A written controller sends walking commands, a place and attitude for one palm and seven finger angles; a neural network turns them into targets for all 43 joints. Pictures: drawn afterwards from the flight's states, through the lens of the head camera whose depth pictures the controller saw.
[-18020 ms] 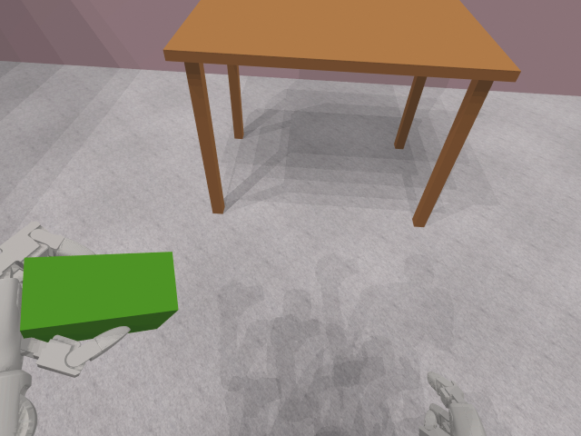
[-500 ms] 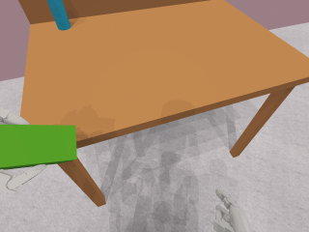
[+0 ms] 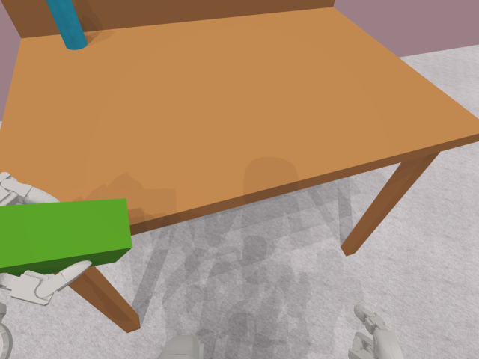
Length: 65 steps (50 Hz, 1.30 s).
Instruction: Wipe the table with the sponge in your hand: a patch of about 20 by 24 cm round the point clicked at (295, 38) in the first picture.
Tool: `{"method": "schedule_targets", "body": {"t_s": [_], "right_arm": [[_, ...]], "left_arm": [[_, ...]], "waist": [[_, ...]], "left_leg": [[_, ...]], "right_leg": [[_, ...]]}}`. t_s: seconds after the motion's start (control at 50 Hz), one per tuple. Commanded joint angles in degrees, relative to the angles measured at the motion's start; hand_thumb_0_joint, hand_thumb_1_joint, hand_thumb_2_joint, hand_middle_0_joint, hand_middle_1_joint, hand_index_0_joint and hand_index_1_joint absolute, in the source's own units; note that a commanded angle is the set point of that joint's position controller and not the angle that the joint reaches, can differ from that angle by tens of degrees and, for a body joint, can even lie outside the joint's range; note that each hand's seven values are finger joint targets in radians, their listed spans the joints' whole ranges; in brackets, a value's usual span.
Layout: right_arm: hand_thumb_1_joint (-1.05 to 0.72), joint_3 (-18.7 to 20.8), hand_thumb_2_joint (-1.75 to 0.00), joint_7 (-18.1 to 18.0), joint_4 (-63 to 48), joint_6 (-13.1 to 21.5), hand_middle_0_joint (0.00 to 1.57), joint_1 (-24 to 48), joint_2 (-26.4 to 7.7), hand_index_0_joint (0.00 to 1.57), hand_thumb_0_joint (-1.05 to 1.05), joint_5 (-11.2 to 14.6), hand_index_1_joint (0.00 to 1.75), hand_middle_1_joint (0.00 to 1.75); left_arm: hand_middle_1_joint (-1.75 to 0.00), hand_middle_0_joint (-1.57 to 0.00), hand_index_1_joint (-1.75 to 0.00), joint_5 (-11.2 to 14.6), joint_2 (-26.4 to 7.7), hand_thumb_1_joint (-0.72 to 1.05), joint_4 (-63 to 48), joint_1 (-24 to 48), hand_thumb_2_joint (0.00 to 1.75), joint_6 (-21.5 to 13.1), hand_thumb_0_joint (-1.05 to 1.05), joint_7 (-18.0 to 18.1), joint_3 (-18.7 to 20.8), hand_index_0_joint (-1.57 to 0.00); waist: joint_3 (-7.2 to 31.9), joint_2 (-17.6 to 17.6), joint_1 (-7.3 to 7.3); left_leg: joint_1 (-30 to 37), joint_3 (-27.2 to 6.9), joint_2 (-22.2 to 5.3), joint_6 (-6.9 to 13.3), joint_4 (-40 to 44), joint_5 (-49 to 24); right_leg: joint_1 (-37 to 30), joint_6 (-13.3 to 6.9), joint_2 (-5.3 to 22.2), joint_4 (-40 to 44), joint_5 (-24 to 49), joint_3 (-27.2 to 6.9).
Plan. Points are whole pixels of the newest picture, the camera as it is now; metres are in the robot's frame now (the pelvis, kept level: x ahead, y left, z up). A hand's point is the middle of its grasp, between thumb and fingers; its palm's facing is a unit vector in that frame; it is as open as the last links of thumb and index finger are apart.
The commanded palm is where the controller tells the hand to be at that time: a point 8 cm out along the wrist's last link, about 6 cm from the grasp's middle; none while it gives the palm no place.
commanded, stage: shuffle to correct the standing spot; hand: left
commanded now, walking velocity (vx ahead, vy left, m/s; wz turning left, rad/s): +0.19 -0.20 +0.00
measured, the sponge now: (86, 236) +0.24 +0.22 +0.13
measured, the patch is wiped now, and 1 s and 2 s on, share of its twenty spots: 0.00 0.00 0.00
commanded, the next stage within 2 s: come to a stop and stand still in 1.20 s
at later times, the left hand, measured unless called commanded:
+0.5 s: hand (127, 211) +0.25 +0.16 +0.18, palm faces +0.38 -0.78 -0.50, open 10.2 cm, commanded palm +0.21 +0.19 +0.18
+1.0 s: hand (229, 178) +0.31 +0.04 +0.18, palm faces +0.42 -0.78 -0.47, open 10.2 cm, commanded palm +0.26 +0.08 +0.18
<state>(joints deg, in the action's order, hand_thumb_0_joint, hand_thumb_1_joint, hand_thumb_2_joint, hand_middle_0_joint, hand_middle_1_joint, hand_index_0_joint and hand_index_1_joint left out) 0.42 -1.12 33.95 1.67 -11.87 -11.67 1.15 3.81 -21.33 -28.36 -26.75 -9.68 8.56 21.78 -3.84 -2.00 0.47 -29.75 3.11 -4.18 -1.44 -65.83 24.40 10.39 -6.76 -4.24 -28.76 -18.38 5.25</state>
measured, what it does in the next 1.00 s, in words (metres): steps to the right: left foot, then right foot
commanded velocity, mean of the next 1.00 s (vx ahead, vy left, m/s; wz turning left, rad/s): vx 0.18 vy -0.12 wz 0.00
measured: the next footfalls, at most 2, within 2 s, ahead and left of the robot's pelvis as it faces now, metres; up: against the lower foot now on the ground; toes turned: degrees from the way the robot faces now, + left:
left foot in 0.16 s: +0.16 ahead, +0.13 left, +0.00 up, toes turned +7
right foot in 0.46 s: +0.13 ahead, -0.23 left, +0.00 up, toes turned -7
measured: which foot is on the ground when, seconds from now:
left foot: up 0.00-0.14, down 0.16-0.46, up 0.48-0.66, down 0.68-0.92, up 0.94-1.00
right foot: down 0.00-0.16, up 0.18-0.44, down 0.46-0.68, up 0.70-0.90, down 0.92-1.00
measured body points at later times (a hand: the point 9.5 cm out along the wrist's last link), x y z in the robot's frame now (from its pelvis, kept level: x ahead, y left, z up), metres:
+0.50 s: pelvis +0.04 -0.08 -0.02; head +0.07 -0.08 +0.43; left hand +0.22 +0.20 +0.20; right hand +0.20 -0.29 -0.12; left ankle +0.10 +0.10 -0.71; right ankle +0.09 -0.22 -0.74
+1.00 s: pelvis +0.10 -0.20 -0.01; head +0.11 -0.21 +0.43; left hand +0.28 +0.08 +0.21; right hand +0.25 -0.41 -0.12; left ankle +0.10 -0.04 -0.68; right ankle +0.13 -0.28 -0.73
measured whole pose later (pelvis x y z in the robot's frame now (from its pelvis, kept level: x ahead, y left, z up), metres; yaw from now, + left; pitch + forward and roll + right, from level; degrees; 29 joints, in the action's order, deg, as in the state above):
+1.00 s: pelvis +0.10 -0.20 -0.01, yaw -1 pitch -2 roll +0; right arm -0.6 -1.5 35.7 4.2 -13.5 -10.7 1.2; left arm 2.2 -22.9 -29.6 -25.5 -9.9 7.7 22.7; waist -3.8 2.9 1.6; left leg -26.1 0.2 -6.7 -1.0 -60.3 27.6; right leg 18.8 -3.6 0.4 -38.5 -17.3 7.5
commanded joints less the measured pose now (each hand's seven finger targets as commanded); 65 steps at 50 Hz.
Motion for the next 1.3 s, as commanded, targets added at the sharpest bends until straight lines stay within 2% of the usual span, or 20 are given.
{"method": "schedule_targets", "body": {"t_s": [0.0,0.08,0.1,0.12,0.16,0.24,0.36,0.4,0.42,0.44,0.46,0.62,0.66,0.68,0.78,0.86,0.88,0.92,1.08,1.28], "right_arm": [[-0.90,1.3,-0.90,-0.2,-10.1,2.9,0.20,5.7,-4.6,0.20,0.00,-0.7,0.30,0.30],[-0.90,2.4,-0.90,-1.2,-10.1,5.4,0.20,3.8,-5.3,0.20,0.00,-1.0,0.30,0.30],[-0.90,3.1,-0.90,-1.6,-10.4,5.8,0.20,3.1,-6.6,0.20,0.00,-1.0,0.30,0.30],[-0.90,3.7,-0.90,-1.6,-10.5,5.7,0.20,3.4,-7.7,0.20,0.00,-1.6,0.30,0.30],[-0.90,1.7,-0.90,-1.1,-10.8,6.3,0.20,5.6,-5.8,0.20,0.00,-1.3,0.30,0.30],[-0.90,3.2,-0.90,0.0,-9.2,5.3,0.20,6.6,-6.6,0.20,0.00,-1.9,0.30,0.30],[-0.90,3.0,-0.90,1.3,-11.9,6.0,0.20,3.0,-6.3,0.20,0.00,0.3,0.30,0.30],[-0.90,3.3,-0.90,0.4,-11.1,6.2,0.20,2.1,-6.0,0.20,0.00,0.3,0.30,0.30],[-0.90,3.2,-0.90,0.0,-10.3,6.4,0.20,1.5,-5.0,0.20,0.00,0.3,0.30,0.30],[-0.90,2.4,-0.90,-0.5,-10.7,7.0,0.20,3.1,-3.4,0.20,0.00,0.4,0.30,0.30],[-0.90,1.7,-0.90,-1.3,-10.6,7.9,0.20,6.0,-4.4,0.20,0.00,0.8,0.30,0.30],[-0.90,2.2,-0.90,-1.6,-7.2,6.5,0.20,5.0,-5.6,0.20,0.00,-0.7,0.30,0.30],[-0.90,2.8,-0.90,-1.5,-9.5,6.4,0.20,4.2,-7.8,0.20,0.00,-0.4,0.30,0.30],[-0.90,2.3,-0.90,-1.2,-9.5,6.6,0.20,5.3,-5.8,0.20,0.00,-0.7,0.30,0.30],[-0.90,2.6,-0.90,-0.1,-9.5,6.2,0.20,5.3,-5.9,0.20,0.00,-0.6,0.30,0.30],[-0.90,2.0,-0.90,-0.4,-10.0,5.9,0.20,2.3,-5.5,0.20,0.00,0.2,0.30,0.30],[-0.90,2.3,-0.90,-0.7,-9.7,5.8,0.20,2.0,-5.5,0.20,0.00,0.3,0.30,0.30],[-0.90,1.9,-0.90,-1.2,-10.4,6.1,0.20,3.8,-5.1,0.20,0.00,0.5,0.30,0.30],[-0.90,0.4,-0.90,-1.8,-6.2,5.7,0.20,6.5,-4.8,0.20,0.00,-0.9,0.30,0.30],[-0.90,2.3,-0.90,-1.3,-9.2,5.4,0.20,3.8,-5.8,0.20,0.00,-0.3,0.30,0.30]], "left_arm": [[-1.60,-1.20,-1.60,-0.1,-11.2,0.10,-18.4,10.0,1.30,-4.5,0.00,0.6,4.9,-1.20],[-1.60,-1.20,-1.60,0.6,-12.1,0.10,-22.9,11.0,1.30,-4.3,0.00,1.0,5.2,-1.20],[-1.60,-1.20,-1.60,0.6,-12.7,0.10,-24.0,11.3,1.30,-5.0,0.00,1.0,6.1,-1.20],[-1.60,-1.20,-1.60,0.5,-13.0,0.10,-24.2,11.4,1.30,-5.9,0.00,1.0,7.4,-1.20],[-1.60,-1.20,-1.60,1.0,-14.9,0.10,-18.1,12.5,1.30,-6.7,0.00,0.4,9.7,-1.20],[-1.60,-1.20,-1.60,-0.2,-15.2,0.10,-17.6,7.3,1.30,-5.5,0.00,-2.5,12.3,-1.20],[-1.60,-1.20,-1.60,0.0,-9.3,0.10,-15.6,-2.3,1.30,-4.9,0.00,-2.5,9.7,-1.20],[-1.60,-1.20,-1.60,-0.6,-9.8,0.10,-13.5,1.1,1.30,-4.0,0.00,-1.5,9.3,-1.20],[-1.60,-1.20,-1.60,-1.1,-11.7,0.10,-12.5,4.1,1.30,-3.3,0.00,-0.7,9.9,-1.20],[-1.60,-1.20,-1.60,-1.2,-14.0,0.10,-12.2,7.3,1.30,-2.3,0.00,0.0,10.3,-1.20],[-1.60,-1.20,-1.60,-0.9,-14.7,0.10,-12.5,10.3,1.30,-2.0,0.00,0.5,10.0,-1.20],[-1.60,-1.20,-1.60,-0.7,-10.3,0.10,-20.4,15.3,1.30,-3.7,0.00,1.0,4.0,-1.20],[-1.60,-1.20,-1.60,-0.9,-10.4,0.10,-22.9,10.4,1.30,-5.0,0.00,1.4,5.4,-1.20],[-1.60,-1.20,-1.60,-1.7,-12.2,0.10,-22.7,9.7,1.30,-5.7,0.00,1.1,6.6,-1.20],[-1.60,-1.20,-1.60,-1.0,-12.1,0.10,-21.4,3.7,1.30,-5.6,0.00,-0.2,9.7,-1.20],[-1.60,-1.20,-1.60,-0.2,-8.7,0.10,-10.2,-1.6,1.30,-3.2,0.00,0.2,8.0,-1.20],[-1.60,-1.20,-1.60,-0.6,-9.7,0.10,-9.5,0.5,1.30,-2.7,0.00,0.5,8.2,-1.20],[-1.60,-1.20,-1.60,-0.8,-13.0,0.10,-7.9,6.4,1.30,-1.5,0.00,0.9,9.0,-1.20],[-1.60,-1.20,-1.60,-1.5,-9.9,0.10,-13.7,10.5,1.30,-4.4,0.00,1.3,4.0,-1.20],[-1.60,-1.20,-1.60,0.1,-10.2,0.10,-14.2,-0.4,1.30,-4.7,0.00,2.2,7.8,-1.20]], "waist": [[5.1,-1.0,1.12],[11.4,6.1,0.06],[14.4,11.9,-0.24],[16.5,21.8,-0.04],[10.2,15.2,-0.30],[6.0,13.4,0.85],[8.4,14.7,0.98],[10.1,6.3,1.72],[9.5,-6.7,1.90],[7.2,-23.4,2.02],[3.7,-15.6,2.11],[9.5,8.6,-1.18],[6.8,28.5,-1.30],[4.0,18.5,-0.98],[5.0,23.3,0.35],[7.9,9.9,0.61],[8.7,1.4,0.82],[6.6,-19.1,1.32],[8.6,-1.5,0.58],[11.8,2.6,1.15]], "left_leg": [[-0.9,2.7,-2.8,0.6,14.6,-7.1],[25.8,8.2,2.1,2.1,33.9,-18.8],[37.0,2.3,-1.8,3.4,35.5,-18.6],[44.4,-17.4,-14.5,8.3,41.7,-14.2],[35.4,-39.7,-26.5,17.8,51.1,-13.3],[16.0,-21.1,-22.2,14.4,50.3,-3.4],[1.8,-0.4,-13.2,6.3,45.4,11.9],[-1.1,3.6,-8.8,3.8,31.9,14.6],[-2.1,6.0,-3.2,2.0,13.8,12.1],[-12.8,4.7,2.2,0.4,-0.8,12.5],[-14.5,-0.4,0.2,0.7,-8.2,10.6],[25.3,4.1,1.0,1.0,34.3,-4.8],[30.7,-33.8,-19.4,9.9,51.7,5.3],[24.8,-37.1,-21.8,13.8,54.0,1.2],[13.0,-10.1,-13.9,9.2,47.9,-1.2],[5.1,0.3,-7.6,4.3,34.9,9.1],[1.8,2.3,-4.5,3.1,23.8,9.5],[-13.1,-0.2,1.4,0.8,-2.7,10.1],[-0.4,0.8,-0.8,0.9,12.3,-6.9],[15.3,1.2,0.8,3.3,39.2,-16.0]], "right_leg": [[-3.3,-7.7,16.0,9.6,25.3,-12.0],[4.6,-3.2,10.9,-6.9,20.1,-5.4],[12.1,-0.6,7.9,-16.8,13.4,-4.9],[22.4,3.3,2.9,-30.7,-5.8,-3.6],[29.6,5.5,0.5,-51.3,-9.9,-11.9],[26.9,5.4,8.7,-47.6,-1.9,-12.7],[-0.5,6.3,3.6,-11.9,3.2,5.0],[-7.4,5.9,1.8,-4.1,-1.6,6.0],[-5.0,2.8,7.1,5.9,-10.2,-5.4],[-5.7,-3.6,19.6,14.1,-11.5,-28.9],[-1.4,-8.2,25.3,16.8,-6.0,-35.6],[16.3,-0.4,11.0,-7.0,-11.2,-3.9],[31.3,5.0,2.4,-32.6,-16.4,-1.7],[30.4,4.5,3.8,-39.0,-9.9,-7.4],[16.8,5.5,8.1,-21.7,-2.6,-3.3],[-3.2,6.3,1.8,-1.0,0.0,4.4],[-5.8,4.6,5.0,3.8,-4.0,-1.7],[-7.2,-5.6,24.6,15.3,-6.3,-34.0],[-2.2,-3.9,19.7,11.7,12.3,-13.4],[-6.2,1.6,18.6,0.6,21.1,-12.3]]}}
